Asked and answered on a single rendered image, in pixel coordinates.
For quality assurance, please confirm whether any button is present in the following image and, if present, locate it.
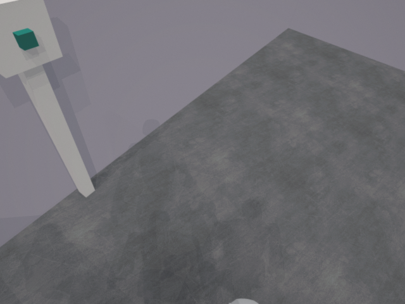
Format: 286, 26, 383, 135
13, 28, 39, 51

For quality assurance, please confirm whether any panel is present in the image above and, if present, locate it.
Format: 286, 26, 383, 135
0, 0, 95, 197

